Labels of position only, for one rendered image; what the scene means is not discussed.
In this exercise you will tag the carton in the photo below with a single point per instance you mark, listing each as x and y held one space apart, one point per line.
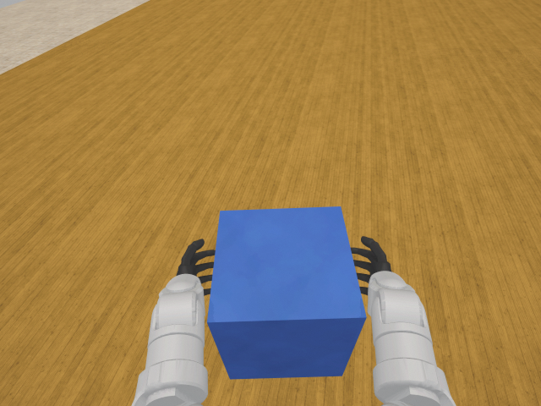
284 299

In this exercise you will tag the left robot hand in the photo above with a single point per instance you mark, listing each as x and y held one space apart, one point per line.
190 258

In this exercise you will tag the right robot forearm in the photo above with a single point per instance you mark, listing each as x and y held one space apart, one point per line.
405 369

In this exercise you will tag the left robot forearm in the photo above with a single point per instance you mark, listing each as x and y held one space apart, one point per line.
174 370

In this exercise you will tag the right robot hand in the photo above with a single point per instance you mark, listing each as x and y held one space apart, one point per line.
377 257

